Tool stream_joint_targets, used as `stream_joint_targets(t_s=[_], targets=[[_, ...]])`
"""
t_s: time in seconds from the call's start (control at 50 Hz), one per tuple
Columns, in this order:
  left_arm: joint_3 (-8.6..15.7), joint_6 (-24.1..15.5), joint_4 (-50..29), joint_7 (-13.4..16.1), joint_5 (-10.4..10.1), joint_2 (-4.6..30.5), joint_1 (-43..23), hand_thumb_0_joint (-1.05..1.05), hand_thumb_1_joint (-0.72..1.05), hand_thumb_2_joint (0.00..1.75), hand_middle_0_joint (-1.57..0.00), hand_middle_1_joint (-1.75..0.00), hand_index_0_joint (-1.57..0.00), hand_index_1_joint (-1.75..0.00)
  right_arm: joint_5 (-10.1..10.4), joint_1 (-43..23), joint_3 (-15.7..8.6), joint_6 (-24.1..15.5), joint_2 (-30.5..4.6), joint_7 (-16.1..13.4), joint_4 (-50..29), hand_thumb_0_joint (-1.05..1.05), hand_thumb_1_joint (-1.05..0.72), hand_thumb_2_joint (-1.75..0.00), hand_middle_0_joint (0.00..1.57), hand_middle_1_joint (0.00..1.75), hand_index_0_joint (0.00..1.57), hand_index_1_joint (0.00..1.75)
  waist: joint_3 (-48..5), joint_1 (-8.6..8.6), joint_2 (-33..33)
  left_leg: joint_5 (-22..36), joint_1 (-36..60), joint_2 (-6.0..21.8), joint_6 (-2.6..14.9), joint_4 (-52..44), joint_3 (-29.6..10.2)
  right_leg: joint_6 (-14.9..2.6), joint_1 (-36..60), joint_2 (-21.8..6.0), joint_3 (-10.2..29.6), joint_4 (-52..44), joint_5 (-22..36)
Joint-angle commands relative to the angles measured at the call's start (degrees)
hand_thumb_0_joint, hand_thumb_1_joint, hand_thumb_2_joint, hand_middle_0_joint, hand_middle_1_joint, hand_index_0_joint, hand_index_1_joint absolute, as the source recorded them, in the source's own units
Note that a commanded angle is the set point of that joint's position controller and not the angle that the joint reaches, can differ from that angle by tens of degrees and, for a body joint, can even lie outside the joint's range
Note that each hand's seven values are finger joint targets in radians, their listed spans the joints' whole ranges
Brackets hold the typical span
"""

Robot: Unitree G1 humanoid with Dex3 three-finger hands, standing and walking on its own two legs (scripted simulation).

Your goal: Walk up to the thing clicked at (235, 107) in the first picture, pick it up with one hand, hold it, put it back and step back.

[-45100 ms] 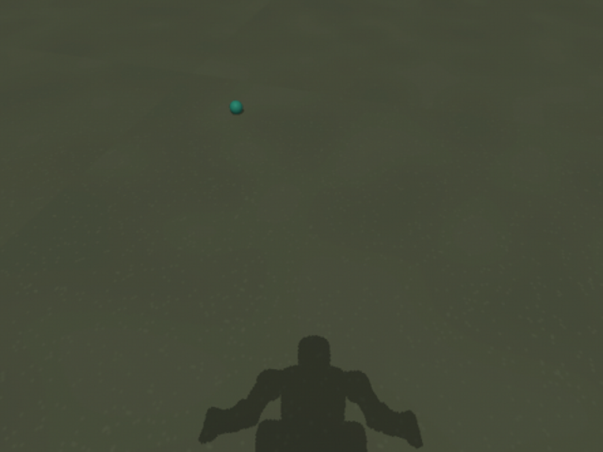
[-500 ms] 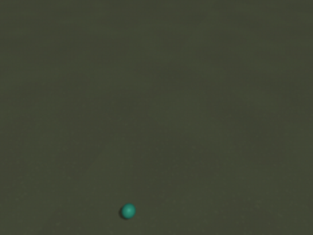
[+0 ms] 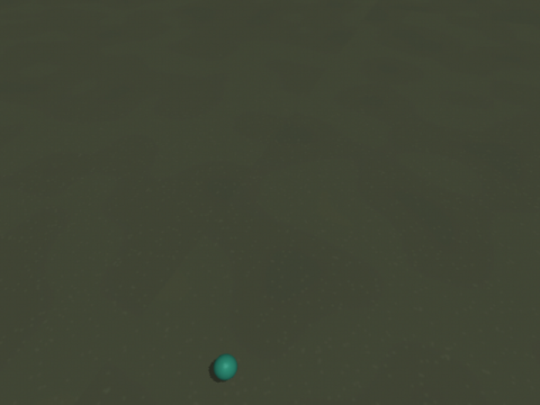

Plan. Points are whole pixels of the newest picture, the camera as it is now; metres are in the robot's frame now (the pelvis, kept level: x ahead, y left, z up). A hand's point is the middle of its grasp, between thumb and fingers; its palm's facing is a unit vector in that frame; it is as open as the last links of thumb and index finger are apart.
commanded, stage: stand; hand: left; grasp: from above
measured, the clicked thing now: (225, 366) +0.43 +0.18 -0.74
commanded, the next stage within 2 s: step back in 1.50 s
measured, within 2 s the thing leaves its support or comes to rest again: neither
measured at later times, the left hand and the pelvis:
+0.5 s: hand out of the picture +0.08 +0.24 -0.16, palm faces +0.00 -0.94 -0.33, open 7.4 cm; pelvis +0.01 -0.01 +0.00, yaw +0 degrees
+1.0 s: hand out of the picture +0.10 +0.24 -0.15, palm faces +0.00 -0.94 -0.34, open 7.4 cm; pelvis +0.02 -0.01 +0.00, yaw -1 degrees
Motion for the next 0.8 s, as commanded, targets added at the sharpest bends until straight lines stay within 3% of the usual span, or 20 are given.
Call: stream_joint_targets(t_s=[0.0,0.16,0.28,0.42,0.56,0.78], targets=[[2.0,-1.1,-3.0,0.8,-0.4,11.1,-2.5,0.00,0.90,0.90,-0.20,-0.30,-0.20,-0.30,-0.2,-2.5,-1.5,-1.1,-10.5,-0.9,-2.9,0.00,-0.90,-0.90,0.20,0.30,0.20,0.30,-0.8,-0.49,-1.9,-1.4,0.3,5.6,1.37,-4.8,-5.4,-2.45,-2.9,-4.1,4.4,-5.7,0.0],[2.1,-1.1,-2.5,0.6,-0.7,11.1,-2.7,0.00,0.90,0.90,-0.20,-0.30,-0.20,-0.30,0.0,-3.0,-1.1,-1.3,-11.0,-0.9,-2.6,0.00,-0.90,-0.90,0.20,0.30,0.20,0.30,-1.3,-0.23,-1.2,2.1,0.5,6.0,1.39,-5.1,-5.2,-2.60,-1.4,-4.1,4.3,-5.3,3.0],[2.1,-0.9,-2.5,0.3,-0.7,11.4,-3.6,0.00,0.90,0.90,-0.20,-0.30,-0.20,-0.30,0.0,-3.2,-0.8,-1.3,-11.6,-0.9,-2.4,0.00,-0.90,-0.90,0.20,0.30,0.20,0.30,-1.0,-0.32,-0.5,-0.9,-0.4,6.1,1.27,-5.9,-5.4,-2.65,-1.6,-3.9,4.3,-5.6,1.5],[2.0,-1.1,-2.5,0.2,-0.9,11.5,-4.6,0.00,0.90,0.90,-0.20,-0.30,-0.20,-0.30,0.1,-3.2,-0.6,-1.4,-11.5,-0.8,-2.0,0.00,-0.90,-0.90,0.20,0.30,0.20,0.30,-2.1,-0.47,-1.1,3.6,0.5,6.3,1.15,-5.5,-5.0,-2.61,-0.4,-4.2,4.3,-5.6,4.1],[2.1,-1.2,-2.7,0.3,-1.1,11.9,-5.1,0.00,0.90,0.90,-0.20,-0.30,-0.20,-0.30,0.2,-4.2,-0.6,-1.8,-12.3,-1.0,-2.0,0.00,-0.90,-0.90,0.20,0.30,0.20,0.30,-4.9,-0.25,-1.1,12.8,3.4,7.0,1.25,-4.3,-4.6,-2.51,1.3,-4.5,3.9,-4.6,11.0],[2.1,-1.0,-2.9,0.1,-1.2,12.2,-6.2,0.00,0.90,0.90,-0.20,-0.30,-0.20,-0.30,0.2,-4.3,-0.6,-1.8,-12.8,-1.1,-1.7,0.00,-0.90,-0.90,0.20,0.30,0.20,0.30,-5.0,-0.60,-0.7,12.7,2.9,7.1,1.02,-4.7,-4.0,-2.50,2.1,-4.8,4.0,-5.0,10.7]])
